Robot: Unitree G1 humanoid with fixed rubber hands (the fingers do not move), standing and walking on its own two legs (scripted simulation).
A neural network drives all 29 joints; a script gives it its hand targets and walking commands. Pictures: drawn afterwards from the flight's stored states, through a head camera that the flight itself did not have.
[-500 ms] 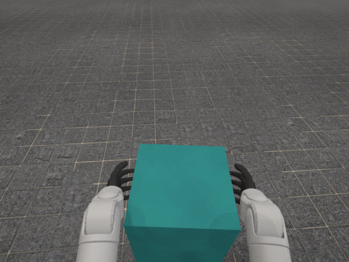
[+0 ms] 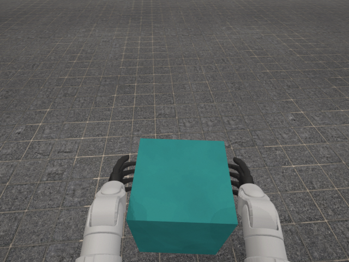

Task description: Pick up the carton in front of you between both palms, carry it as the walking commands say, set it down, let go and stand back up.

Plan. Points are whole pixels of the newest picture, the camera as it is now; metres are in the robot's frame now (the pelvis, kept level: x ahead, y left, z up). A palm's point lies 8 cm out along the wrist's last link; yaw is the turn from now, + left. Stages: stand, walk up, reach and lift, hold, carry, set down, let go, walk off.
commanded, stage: carry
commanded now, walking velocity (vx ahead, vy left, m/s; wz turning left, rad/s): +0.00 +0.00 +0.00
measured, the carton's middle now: (179, 199) +0.30 +0.00 -0.04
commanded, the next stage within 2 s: hold in 0.16 s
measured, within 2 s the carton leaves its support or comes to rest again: neither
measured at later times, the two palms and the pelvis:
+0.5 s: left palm (121, 189) +0.28 +0.13 +0.05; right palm (255, 199) +0.26 -0.16 +0.05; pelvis -0.02 +0.00 +0.01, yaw -3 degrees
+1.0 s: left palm (123, 179) +0.32 +0.14 +0.03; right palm (248, 190) +0.29 -0.16 +0.03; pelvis -0.03 +0.02 -0.01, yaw -6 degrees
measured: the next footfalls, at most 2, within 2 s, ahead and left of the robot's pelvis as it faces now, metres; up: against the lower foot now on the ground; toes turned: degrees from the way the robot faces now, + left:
none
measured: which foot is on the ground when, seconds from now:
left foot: down 0.00-1.00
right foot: down 0.00-1.00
